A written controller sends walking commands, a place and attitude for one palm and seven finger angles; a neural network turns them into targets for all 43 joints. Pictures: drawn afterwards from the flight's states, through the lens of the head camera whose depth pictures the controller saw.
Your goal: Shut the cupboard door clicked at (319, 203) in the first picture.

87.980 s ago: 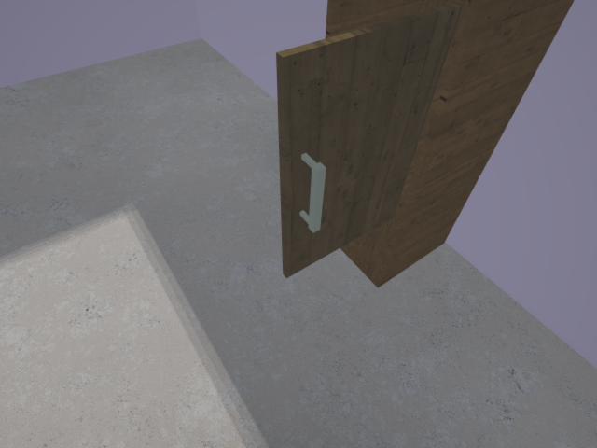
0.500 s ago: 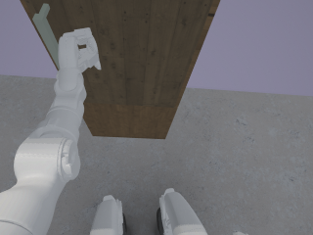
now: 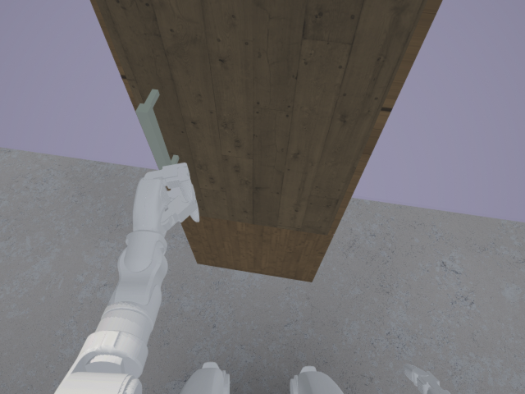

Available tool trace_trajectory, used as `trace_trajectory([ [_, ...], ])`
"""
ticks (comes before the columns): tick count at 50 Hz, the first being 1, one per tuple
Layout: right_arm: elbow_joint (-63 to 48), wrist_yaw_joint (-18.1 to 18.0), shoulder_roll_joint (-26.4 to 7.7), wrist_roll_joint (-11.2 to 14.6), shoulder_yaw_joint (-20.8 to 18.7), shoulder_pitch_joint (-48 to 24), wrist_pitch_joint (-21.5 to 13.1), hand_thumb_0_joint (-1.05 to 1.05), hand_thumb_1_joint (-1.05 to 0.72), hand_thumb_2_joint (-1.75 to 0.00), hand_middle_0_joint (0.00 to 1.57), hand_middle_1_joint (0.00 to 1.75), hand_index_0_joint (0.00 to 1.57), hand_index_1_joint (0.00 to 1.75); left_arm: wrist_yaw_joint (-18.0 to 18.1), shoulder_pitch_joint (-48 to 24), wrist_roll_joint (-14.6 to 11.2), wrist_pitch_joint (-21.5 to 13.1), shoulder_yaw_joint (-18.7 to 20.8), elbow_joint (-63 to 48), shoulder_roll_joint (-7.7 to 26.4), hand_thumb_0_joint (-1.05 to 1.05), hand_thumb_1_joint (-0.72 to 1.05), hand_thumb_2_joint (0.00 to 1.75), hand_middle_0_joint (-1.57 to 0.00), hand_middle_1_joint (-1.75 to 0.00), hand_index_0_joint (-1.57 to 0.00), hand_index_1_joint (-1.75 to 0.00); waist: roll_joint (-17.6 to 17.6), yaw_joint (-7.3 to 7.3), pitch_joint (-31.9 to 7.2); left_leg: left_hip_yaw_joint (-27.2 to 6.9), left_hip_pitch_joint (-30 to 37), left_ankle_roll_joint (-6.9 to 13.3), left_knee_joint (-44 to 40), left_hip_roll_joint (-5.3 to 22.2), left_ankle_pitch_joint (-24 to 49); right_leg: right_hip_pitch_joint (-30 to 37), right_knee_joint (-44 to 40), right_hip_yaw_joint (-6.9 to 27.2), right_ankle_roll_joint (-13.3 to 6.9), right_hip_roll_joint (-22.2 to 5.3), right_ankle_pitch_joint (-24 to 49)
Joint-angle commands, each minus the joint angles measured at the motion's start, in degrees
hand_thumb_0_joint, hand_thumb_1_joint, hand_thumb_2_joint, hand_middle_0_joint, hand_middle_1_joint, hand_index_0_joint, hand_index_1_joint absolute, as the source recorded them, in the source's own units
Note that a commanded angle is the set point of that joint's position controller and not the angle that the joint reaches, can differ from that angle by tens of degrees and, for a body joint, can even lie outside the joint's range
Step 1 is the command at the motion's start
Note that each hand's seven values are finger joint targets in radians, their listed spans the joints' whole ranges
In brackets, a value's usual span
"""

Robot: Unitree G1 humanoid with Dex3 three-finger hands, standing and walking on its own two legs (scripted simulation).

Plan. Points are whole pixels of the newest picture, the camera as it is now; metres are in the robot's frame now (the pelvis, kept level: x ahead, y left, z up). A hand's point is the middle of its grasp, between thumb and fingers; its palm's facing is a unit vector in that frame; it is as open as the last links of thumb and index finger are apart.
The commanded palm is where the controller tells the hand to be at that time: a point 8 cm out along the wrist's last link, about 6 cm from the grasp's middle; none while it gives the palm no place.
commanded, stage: pull the fist back off the door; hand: left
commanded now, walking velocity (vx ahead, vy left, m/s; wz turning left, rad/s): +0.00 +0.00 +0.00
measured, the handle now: (162, 139) +0.53 +0.18 +0.04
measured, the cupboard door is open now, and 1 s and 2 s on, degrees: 0 0 0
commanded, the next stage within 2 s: draw the hand back to the body in 0.10 s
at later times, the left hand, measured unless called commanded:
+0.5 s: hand (162, 219) +0.34 +0.14 +0.09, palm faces -0.01 -1.00 -0.04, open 3.1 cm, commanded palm +0.30 +0.20 +0.10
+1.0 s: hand (55, 256) +0.26 +0.21 +0.16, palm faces +0.22 -0.93 -0.28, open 3.4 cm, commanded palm +0.22 +0.26 +0.18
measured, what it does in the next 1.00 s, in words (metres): rises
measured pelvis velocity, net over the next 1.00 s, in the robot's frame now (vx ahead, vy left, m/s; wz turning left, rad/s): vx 0.01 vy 0.01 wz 0.02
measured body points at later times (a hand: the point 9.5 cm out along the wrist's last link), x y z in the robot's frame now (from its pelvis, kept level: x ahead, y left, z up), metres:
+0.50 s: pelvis -0.01 -0.01 +0.02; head +0.04 -0.02 +0.47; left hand +0.33 +0.19 +0.10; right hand +0.11 -0.24 -0.10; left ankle +0.02 +0.12 -0.66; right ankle +0.00 -0.11 -0.66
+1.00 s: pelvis +0.01 +0.01 +0.07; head +0.00 -0.01 +0.52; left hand +0.24 +0.26 +0.18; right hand +0.21 -0.21 -0.01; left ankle +0.02 +0.12 -0.66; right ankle +0.00 -0.11 -0.66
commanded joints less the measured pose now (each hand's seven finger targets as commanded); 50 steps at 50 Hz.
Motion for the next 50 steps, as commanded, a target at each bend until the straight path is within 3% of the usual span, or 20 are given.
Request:
trace_trajectory([
  [1,-6.8,-0.6,-6.4,0.1,-2.1,3.2,-1.3,0.00,-0.90,-0.90,0.20,0.30,0.20,0.30,-0.5,-14.2,-1.4,-3.0,0.1,-16.4,5.5,0.00,0.90,0.90,-1.30,-1.50,-1.30,-1.50,-1.8,0.09,-19.7,-0.2,16.5,1.3,-5.7,-1.4,21.1,11.6,-7.2,0.6,0.0,0.3,28.5],
  [5,-6.1,-1.3,-6.0,0.0,-1.8,1.0,-1.4,0.00,-0.90,-0.90,0.20,0.30,0.20,0.30,-0.6,-18.7,-1.0,-3.5,-1.1,-16.6,5.0,0.00,0.90,0.90,-1.30,-1.50,-1.30,-1.50,-2.8,-1.15,-17.8,-0.5,15.3,1.2,-5.0,-1.3,17.2,9.8,-7.3,1.0,0.3,-0.1,25.4],
  [6,-6.1,-1.6,-6.1,0.0,-1.7,1.0,-1.5,0.00,-0.90,-0.90,0.20,0.30,0.20,0.30,-0.6,-19.0,-1.0,-3.8,-0.3,-16.7,6.2,0.00,0.90,0.90,-1.30,-1.50,-1.30,-1.50,-1.9,-0.94,-17.6,-0.7,15.3,1.3,-4.8,-1.4,17.3,9.5,-7.1,1.2,0.1,0.0,25.2],
  [8,-5.7,-1.8,-5.8,0.0,-1.4,-0.4,-1.8,0.00,-0.90,-0.90,0.20,0.30,0.20,0.30,-1.0,-20.3,-1.0,-3.7,-1.1,-14.7,5.4,0.00,0.90,0.90,-1.30,-1.50,-1.30,-1.50,-1.5,-1.27,-17.6,-0.7,14.3,1.2,-4.6,-1.5,14.5,8.5,-7.3,1.4,0.2,-0.3,22.2],
  [11,-5.7,-1.9,-6.0,0.1,-1.5,-0.3,-2.3,0.00,-0.90,-0.90,0.20,0.30,0.20,0.30,-1.7,-21.6,-1.1,-3.4,-2.4,-14.8,4.3,0.00,0.90,0.90,-1.30,-1.50,-1.30,-1.50,0.7,-1.12,-20.0,-1.5,16.7,1.0,-4.4,-1.4,15.8,7.5,-6.7,0.8,-0.2,-0.1,22.0],
  [14,-7.8,-1.8,-6.1,0.6,-1.2,-1.1,-2.3,0.00,-0.90,-0.90,0.20,0.30,0.20,0.30,-2.2,-13.9,-2.6,-1.9,0.7,-21.2,7.4,0.00,0.90,0.90,-1.30,-1.50,-1.30,-1.50,1.5,2.33,-26.3,-1.2,20.9,0.7,-6.7,-1.5,19.2,13.9,-7.4,0.7,-0.4,0.1,24.9],
  [16,-9.2,-1.9,-6.0,1.1,-0.7,-1.4,-1.9,0.00,-0.90,-0.90,0.20,0.30,0.20,0.30,-2.6,-7.5,-3.5,0.4,1.6,-23.1,8.8,0.00,0.90,0.90,-1.30,-1.50,-1.30,-1.50,-0.2,3.14,-24.1,-0.9,20.1,1.0,-8.7,-1.6,19.4,17.4,-9.0,0.6,-0.4,0.3,25.8],
  [20,-10.1,-3.0,-5.9,2.0,0.0,-2.5,-1.5,0.00,-0.90,-0.90,0.20,0.30,0.20,0.30,-3.2,-5.1,-4.9,4.0,3.9,-25.7,11.4,0.00,0.90,0.90,-1.30,-1.50,-1.30,-1.50,-6.5,2.26,-14.7,0.1,15.9,1.7,-12.5,-1.7,11.9,20.2,-15.0,2.2,0.8,-0.2,19.0],
  [23,-10.7,-3.5,-5.7,2.3,0.4,-3.4,-2.4,0.00,-0.90,-0.90,0.20,0.30,0.20,0.30,-4.2,-0.5,-6.3,4.4,4.4,-29.7,11.4,0.00,0.90,0.90,-1.30,-1.50,-1.30,-1.50,-4.3,3.10,-12.8,0.4,18.2,1.7,-15.0,-1.8,11.6,22.0,-17.0,2.0,0.6,-0.3,17.9],
  [28,-10.7,-3.9,-5.8,2.8,0.5,-4.2,-4.4,0.00,-0.90,-0.90,0.20,0.30,0.20,0.30,-7.1,5.6,-7.8,5.1,2.6,-35.0,10.4,0.00,0.90,0.90,-1.30,-1.50,-1.30,-1.50,-2.0,2.84,-10.1,0.1,22.6,1.8,-17.8,-1.8,11.7,22.6,-19.3,1.3,0.4,-0.2,17.3],
  [30,-11.2,-3.9,-5.9,2.9,0.4,-4.6,-5.3,0.00,-0.90,-0.90,0.20,0.30,0.20,0.30,-8.0,8.6,-8.6,6.0,3.2,-38.3,10.9,0.00,0.90,0.90,-1.30,-1.50,-1.30,-1.50,-1.1,3.48,-10.6,0.1,24.4,1.8,-18.6,-1.9,12.6,23.9,-19.9,1.3,0.4,-0.1,18.4],
  [33,-11.6,-4.2,-5.9,3.2,0.9,-5.5,-6.1,0.00,-0.90,-0.90,0.20,0.30,0.20,0.30,-8.8,11.2,-9.2,8.1,4.1,-40.2,12.0,0.00,0.90,0.90,-1.24,-1.44,-1.24,-1.44,-1.9,3.62,-7.0,-0.2,24.8,1.8,-20.6,-1.9,11.5,24.4,-21.6,1.0,0.4,-0.2,16.6],
  [36,-12.3,-4.6,-6.0,3.3,1.0,-6.3,-7.1,0.00,-0.90,-0.90,0.20,0.30,0.20,0.30,-9.0,13.2,-9.7,9.7,6.6,-45.6,14.6,0.00,0.90,0.90,-1.16,-1.35,-1.16,-1.35,0.2,4.62,-7.6,-0.3,27.5,1.8,-21.7,-2.1,12.7,26.5,-22.3,0.9,0.2,-0.1,17.7],
  [37,-11.7,-6.0,-4.4,3.2,0.4,-8.8,-5.7,0.00,-0.90,-0.90,0.20,0.30,0.20,0.30,-3.3,13.6,-2.1,12.1,4.7,-47.8,19.0,0.00,0.90,0.90,-1.13,-1.32,-1.13,-1.32,-1.1,5.32,-6.6,0.1,29.3,2.2,-24.1,-1.9,12.6,27.7,-27.0,4.3,0.2,-2.2,16.6],
  [38,-12.0,-6.7,-4.1,2.9,0.9,-8.8,-5.3,0.00,-0.90,-0.90,0.20,0.30,0.20,0.30,-0.4,15.3,-1.4,14.2,3.4,-48.4,15.8,0.00,0.90,0.90,-1.11,-1.29,-1.11,-1.29,-2.1,4.26,-3.9,0.1,30.2,2.2,-25.3,-1.8,12.3,27.5,-28.5,3.7,0.5,-2.3,15.1],
  [39,-11.8,-7.1,-4.1,2.9,1.0,-9.1,-5.0,0.00,-0.90,-0.90,0.20,0.30,0.20,0.30,1.4,16.6,-0.3,15.6,2.6,-49.7,15.3,0.00,0.90,0.90,-1.08,-1.26,-1.08,-1.26,-1.3,4.37,-3.0,0.0,32.0,2.2,-26.5,-1.5,12.0,27.8,-29.5,3.2,0.5,-2.1,14.3],
  [41,-11.2,-7.8,-4.1,2.5,1.4,-9.7,-4.7,0.00,-0.90,-0.90,0.20,0.30,0.20,0.30,3.9,19.7,0.6,17.9,4.1,-51.6,16.8,0.00,0.90,0.90,-1.02,-1.20,-1.02,-1.20,-2.5,4.71,-2.3,0.0,34.1,2.5,-28.2,-1.4,13.8,30.8,-31.2,2.8,0.4,-2.0,16.5],
  [44,-11.0,-8.0,-3.5,2.3,2.2,-10.9,-4.7,0.00,-0.90,-0.90,0.20,0.30,0.20,0.30,5.7,22.4,1.5,19.9,4.2,-55.9,16.3,0.00,0.90,0.90,-0.94,-1.11,-0.94,-1.11,0.2,4.91,-1.1,-0.3,38.8,2.2,-31.6,-1.0,16.4,33.2,-32.6,1.3,0.2,-1.6,19.3],
  [47,-10.5,-8.0,-3.4,2.0,2.7,-11.7,-4.9,0.00,-0.90,-0.90,0.20,0.30,0.20,0.30,6.6,25.3,1.8,21.5,5.1,-57.3,16.4,0.00,0.90,0.90,-0.86,-1.02,-0.86,-1.02,-0.7,5.20,1.1,-0.3,41.2,2.1,-34.4,-0.8,18.0,35.6,-35.0,0.8,0.2,-1.4,20.7],
  [50,-10.0,-7.8,-3.3,1.6,3.0,-12.2,-5.4,0.00,-0.90,-0.90,0.20,0.30,0.20,0.30,7.2,26.4,2.2,22.2,6.7,-60.7,17.1,0.00,0.90,0.90,-0.78,-0.93,-0.78,-0.93,1.4,5.57,1.8,-0.6,43.8,1.8,-36.5,-0.7,20.0,37.5,-36.5,0.3,0.0,-1.2,22.1],
])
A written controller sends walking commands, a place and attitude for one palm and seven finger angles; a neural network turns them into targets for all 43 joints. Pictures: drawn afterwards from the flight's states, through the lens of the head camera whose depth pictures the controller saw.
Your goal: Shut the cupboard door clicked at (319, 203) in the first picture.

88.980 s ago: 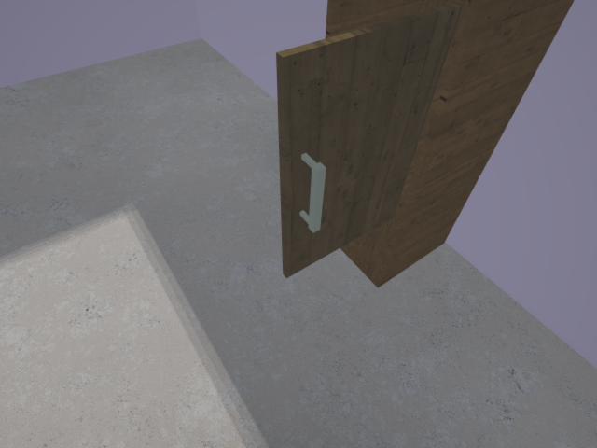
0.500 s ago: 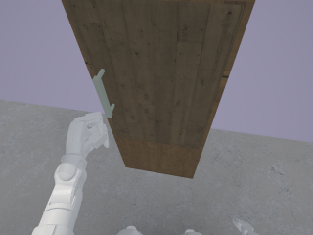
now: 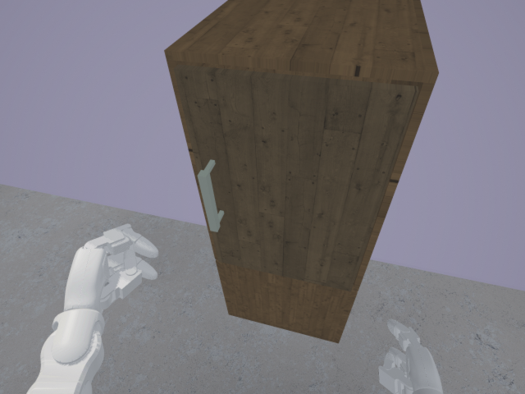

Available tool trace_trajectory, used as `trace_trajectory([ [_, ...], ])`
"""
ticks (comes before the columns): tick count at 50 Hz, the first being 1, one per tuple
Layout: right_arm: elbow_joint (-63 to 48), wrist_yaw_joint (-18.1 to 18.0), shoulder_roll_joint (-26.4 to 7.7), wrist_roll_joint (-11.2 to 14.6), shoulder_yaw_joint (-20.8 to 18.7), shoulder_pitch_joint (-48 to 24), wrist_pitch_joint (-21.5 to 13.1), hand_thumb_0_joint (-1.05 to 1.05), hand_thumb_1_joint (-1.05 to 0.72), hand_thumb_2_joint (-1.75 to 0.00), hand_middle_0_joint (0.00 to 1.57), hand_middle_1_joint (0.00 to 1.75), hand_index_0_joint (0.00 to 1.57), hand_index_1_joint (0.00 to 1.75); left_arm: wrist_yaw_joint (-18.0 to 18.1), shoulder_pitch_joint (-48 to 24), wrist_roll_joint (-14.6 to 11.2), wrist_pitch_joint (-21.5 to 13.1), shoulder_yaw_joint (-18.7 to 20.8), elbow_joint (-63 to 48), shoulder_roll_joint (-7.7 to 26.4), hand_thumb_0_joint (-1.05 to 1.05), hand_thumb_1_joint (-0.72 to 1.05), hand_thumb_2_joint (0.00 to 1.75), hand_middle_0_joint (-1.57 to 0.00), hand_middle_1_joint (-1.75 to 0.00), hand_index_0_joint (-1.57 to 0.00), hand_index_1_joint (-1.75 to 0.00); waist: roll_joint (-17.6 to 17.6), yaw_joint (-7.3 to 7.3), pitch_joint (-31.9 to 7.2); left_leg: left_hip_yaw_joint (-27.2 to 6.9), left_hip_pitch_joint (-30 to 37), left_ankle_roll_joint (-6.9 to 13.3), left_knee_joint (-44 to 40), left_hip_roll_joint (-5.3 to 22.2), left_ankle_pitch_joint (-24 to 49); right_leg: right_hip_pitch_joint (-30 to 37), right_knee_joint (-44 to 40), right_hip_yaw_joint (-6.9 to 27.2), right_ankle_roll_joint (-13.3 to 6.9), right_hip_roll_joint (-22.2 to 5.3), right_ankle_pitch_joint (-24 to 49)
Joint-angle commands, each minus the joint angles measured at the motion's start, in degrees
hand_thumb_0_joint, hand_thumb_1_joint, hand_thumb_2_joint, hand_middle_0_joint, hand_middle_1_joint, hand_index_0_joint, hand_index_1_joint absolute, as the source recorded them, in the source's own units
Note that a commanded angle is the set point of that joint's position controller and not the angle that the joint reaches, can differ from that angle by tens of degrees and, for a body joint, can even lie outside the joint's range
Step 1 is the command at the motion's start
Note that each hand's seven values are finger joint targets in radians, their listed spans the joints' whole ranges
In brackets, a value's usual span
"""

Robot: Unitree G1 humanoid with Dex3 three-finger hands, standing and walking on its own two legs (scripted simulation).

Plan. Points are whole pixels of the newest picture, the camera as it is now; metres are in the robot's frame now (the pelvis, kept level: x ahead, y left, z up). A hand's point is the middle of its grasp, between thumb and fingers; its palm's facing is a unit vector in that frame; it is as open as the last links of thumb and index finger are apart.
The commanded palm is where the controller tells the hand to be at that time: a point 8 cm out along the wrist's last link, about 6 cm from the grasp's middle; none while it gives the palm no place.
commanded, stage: draw the hand back to the body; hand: left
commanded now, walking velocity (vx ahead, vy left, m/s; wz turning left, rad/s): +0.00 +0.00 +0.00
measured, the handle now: (213, 197) +0.52 +0.16 -0.03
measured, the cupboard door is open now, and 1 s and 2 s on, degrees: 0 0 0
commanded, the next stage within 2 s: step back with the hand held close in 0.80 s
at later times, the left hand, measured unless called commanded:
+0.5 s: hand (34, 273) +0.20 +0.28 +0.17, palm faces +0.47 -0.77 -0.43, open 6.7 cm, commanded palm +0.16 +0.31 +0.18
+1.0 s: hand (49, 278) +0.20 +0.26 +0.17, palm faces +0.45 -0.79 -0.42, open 7.5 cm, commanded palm +0.15 +0.30 +0.18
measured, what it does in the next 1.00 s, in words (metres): stands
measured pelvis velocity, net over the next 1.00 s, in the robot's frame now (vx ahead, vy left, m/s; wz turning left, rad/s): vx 0.00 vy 0.00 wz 0.00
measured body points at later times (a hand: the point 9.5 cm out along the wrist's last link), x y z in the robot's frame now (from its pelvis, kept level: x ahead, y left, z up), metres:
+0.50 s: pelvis +0.02 +0.01 +0.01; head -0.01 -0.02 +0.46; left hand +0.17 +0.31 +0.20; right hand +0.20 -0.21 -0.08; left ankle +0.01 +0.11 -0.73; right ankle -0.01 -0.12 -0.73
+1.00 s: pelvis +0.00 +0.00 +0.01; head -0.02 -0.04 +0.46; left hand +0.17 +0.30 +0.19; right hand +0.19 -0.23 -0.08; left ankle +0.01 +0.11 -0.73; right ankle -0.01 -0.12 -0.73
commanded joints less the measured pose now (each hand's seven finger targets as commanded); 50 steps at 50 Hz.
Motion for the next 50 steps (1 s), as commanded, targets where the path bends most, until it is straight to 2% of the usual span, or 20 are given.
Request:
trace_trajectory([
  [1,-7.6,-0.1,-5.9,-1.0,-2.0,-5.7,-3.6,0.00,-0.90,-0.90,0.20,0.30,0.20,0.30,1.6,-7.7,0.1,-2.2,7.7,-16.1,9.9,0.00,0.90,0.90,-0.75,-0.90,-0.75,-0.90,-1.0,0.33,-4.8,-1.2,8.1,1.0,-8.6,1.2,10.3,2.8,-8.6,-0.2,-0.9,0.2,12.0],
  [3,-7.6,0.2,-5.6,-1.1,-1.7,-6.0,-3.9,0.00,-0.90,-0.90,0.20,0.30,0.20,0.30,1.7,-6.5,0.2,-1.8,7.6,-18.6,9.2,0.00,0.90,0.90,-0.69,-0.84,-0.69,-0.84,1.7,0.33,-4.5,-1.0,9.7,0.7,-9.4,1.2,12.2,3.8,-9.0,-0.3,-0.9,0.0,13.7],
  [6,-7.0,0.6,-5.9,-1.5,-1.9,-6.2,-4.6,0.00,-0.90,-0.90,0.20,0.30,0.20,0.30,1.9,-3.8,0.3,-1.5,10.1,-20.6,10.7,0.00,0.90,0.90,-0.61,-0.75,-0.61,-0.75,0.0,0.87,-3.9,-1.3,10.4,0.5,-10.4,1.6,14.4,5.1,-10.0,-0.6,-0.9,0.3,15.1],
  [9,-7.0,1.0,-5.6,-1.7,-2.0,-6.2,-4.9,0.00,-0.90,-0.90,0.20,0.30,0.20,0.30,2.1,-0.4,0.3,-1.5,12.0,-23.8,11.1,0.00,0.90,0.90,-0.53,-0.66,-0.53,-0.66,-0.2,1.25,-5.0,-1.2,11.4,0.3,-10.5,1.6,18.2,7.1,-9.6,-0.8,-0.9,0.1,17.9],
  [11,-6.6,1.3,-5.9,-1.9,-2.3,-6.3,-5.3,0.00,-0.90,-0.90,0.20,0.30,0.20,0.30,2.2,2.5,0.3,-1.5,15.1,-25.2,13.3,0.00,0.90,0.90,-0.47,-0.60,-0.47,-0.60,0.7,1.87,-5.3,-1.0,11.5,0.3,-10.2,1.7,20.4,7.8,-10.1,-0.6,-0.8,0.1,19.9],
  [12,-6.6,1.4,-5.6,-1.8,-2.2,-6.1,-5.1,0.00,-0.90,-0.90,0.20,0.30,0.20,0.30,2.2,3.7,0.0,-1.4,14.9,-25.5,12.3,0.00,0.90,0.90,-0.45,-0.57,-0.45,-0.57,0.1,1.74,-4.9,-1.1,11.1,0.2,-10.4,1.7,21.1,8.7,-9.7,-0.8,-0.8,-0.1,20.2],
  [13,-6.7,1.6,-5.7,-1.8,-2.4,-6.2,-5.1,0.00,-0.90,-0.90,0.20,0.30,0.20,0.30,2.2,3.9,0.0,-1.5,16.0,-26.4,13.1,0.00,0.90,0.90,-0.42,-0.54,-0.42,-0.54,-0.7,1.76,-5.1,-0.9,11.3,0.2,-10.2,1.7,21.2,8.4,-9.8,-0.8,-0.7,-0.1,20.5],
  [18,-6.3,1.6,-5.7,-1.6,-2.8,-6.3,-5.6,0.00,-0.90,-0.90,0.20,0.30,0.20,0.30,2.6,6.1,-0.1,-2.2,19.4,-29.5,14.7,0.00,0.90,0.90,-0.28,-0.39,-0.28,-0.39,1.8,2.05,-4.0,-1.1,10.9,-0.1,-10.8,1.8,19.9,8.3,-10.1,-0.9,-0.8,0.0,18.4],
  [21,-6.0,1.3,-5.9,-1.4,-3.2,-6.6,-6.1,0.00,-0.90,-0.90,0.20,0.30,0.20,0.30,2.9,8.6,-0.5,-2.6,22.8,-29.4,16.7,0.00,0.90,0.90,-0.20,-0.30,-0.20,-0.30,-0.3,2.56,-2.9,-0.7,10.2,0.2,-10.8,1.8,18.0,8.0,-10.9,-0.7,-0.7,0.2,18.1],
  [22,-5.9,1.3,-5.7,-1.4,-3.1,-6.4,-6.0,0.00,-0.90,-0.90,0.20,0.30,0.20,0.30,2.6,8.9,-0.5,-2.4,20.6,-27.3,14.1,0.00,0.90,0.90,-0.20,-0.30,-0.20,-0.30,-1.4,2.01,-1.6,-0.5,9.9,0.3,-11.0,1.8,16.8,7.0,-10.8,-0.8,-0.5,0.0,16.9],
  [24,-5.6,1.4,-6.1,-1.3,-3.4,-6.3,-5.8,0.00,-0.90,-0.90,0.20,0.30,0.20,0.30,2.4,7.2,-0.4,-2.3,18.5,-26.2,12.3,0.00,0.90,0.90,-0.20,-0.30,-0.20,-0.30,-0.7,1.33,1.4,-0.5,9.5,0.3,-11.6,1.9,13.6,4.9,-11.7,-0.6,-0.4,0.1,13.5],
  [30,-5.6,1.0,-6.2,-1.5,-3.6,-6.6,-6.5,0.00,-0.90,-0.90,0.20,0.30,0.20,0.30,3.0,5.9,0.0,-3.3,19.8,-27.5,14.2,0.00,0.90,0.90,-0.20,-0.30,-0.20,-0.30,-1.0,2.05,-1.5,-0.6,10.1,0.8,-11.8,1.4,11.6,6.4,-11.7,-0.3,-0.5,-0.1,11.7],
  [32,-5.5,0.9,-6.0,-1.5,-3.5,-7.0,-6.9,0.00,-0.90,-0.90,0.20,0.30,0.20,0.30,3.1,5.6,0.0,-3.7,20.5,-29.8,15.3,0.00,0.90,0.90,-0.20,-0.30,-0.20,-0.30,2.0,2.31,-3.1,-0.4,10.7,0.8,-11.4,1.2,12.6,7.5,-11.5,0.1,-0.7,-0.3,13.0],
  [35,-5.4,0.8,-5.7,-1.5,-3.3,-7.0,-7.3,0.00,-0.90,-0.90,0.20,0.30,0.20,0.30,3.2,5.7,0.1,-3.8,20.9,-29.5,15.5,0.00,0.90,0.90,-0.20,-0.30,-0.20,-0.30,2.0,2.32,-1.1,-0.5,10.1,0.6,-11.7,1.2,11.6,6.5,-11.9,0.0,-0.7,0.0,12.0],
  [36,-5.1,0.6,-5.9,-1.6,-3.4,-7.0,-7.4,0.00,-0.90,-0.90,0.20,0.30,0.20,0.30,3.2,6.4,-0.1,-3.8,22.0,-28.5,16.3,0.00,0.90,0.90,-0.20,-0.30,-0.20,-0.30,0.0,2.50,-0.5,-0.5,9.7,0.7,-11.5,1.3,11.9,6.4,-12.5,0.0,-0.7,0.1,12.5],
  [39,-5.2,0.8,-5.6,-1.4,-3.3,-7.0,-7.3,0.00,-0.90,-0.90,0.20,0.30,0.20,0.30,2.9,6.5,-0.2,-3.9,20.5,-27.9,14.4,0.00,0.90,0.90,-0.20,-0.30,-0.20,-0.30,1.3,2.06,0.9,-0.1,9.9,0.6,-11.7,1.4,10.9,5.4,-12.7,0.2,-0.6,0.0,11.2],
  [46,-5.0,0.8,-6.0,-1.5,-3.8,-7.1,-7.4,0.00,-0.90,-0.90,0.20,0.30,0.20,0.30,2.6,7.7,-0.3,-4.1,20.8,-26.5,14.7,0.00,0.90,0.90,-0.20,-0.30,-0.20,-0.30,-0.3,2.22,1.0,0.2,10.3,1.0,-11.6,1.5,10.8,5.1,-13.7,0.7,-0.4,0.0,10.8],
  [47,-6.5,1.2,-7.7,-1.1,-4.4,-6.7,-6.1,0.00,-0.90,-0.90,0.20,0.30,0.20,0.30,3.2,3.0,0.2,-6.3,25.2,-29.0,19.5,0.00,0.90,0.90,-0.20,-0.30,-0.20,-0.30,-0.5,-0.16,1.2,-1.0,6.7,2.1,-8.0,2.4,6.5,0.7,-16.6,7.1,-0.7,-3.7,11.3],
  [48,-5.6,1.1,-7.0,-1.4,-4.3,-6.5,-5.4,0.00,-0.90,-0.90,0.20,0.30,0.20,0.30,3.1,6.7,0.1,-6.9,22.7,-25.3,16.4,0.00,0.90,0.90,-0.20,-0.30,-0.20,-0.30,-2.8,-0.66,0.8,-1.5,6.7,2.0,-6.2,1.9,6.0,-0.5,-17.4,8.0,-1.4,-5.3,10.9],
  [50,-5.6,1.4,-6.9,-1.5,-4.8,-5.9,-4.3,0.00,-0.90,-0.90,0.20,0.30,0.20,0.30,3.2,8.6,0.4,-8.2,21.3,-25.3,15.3,0.00,0.90,0.90,-0.20,-0.30,-0.20,-0.30,-3.7,-0.91,-0.2,-1.5,5.9,1.6,-4.8,1.9,6.2,-1.9,-17.3,8.7,-2.1,-6.7,9.8],
])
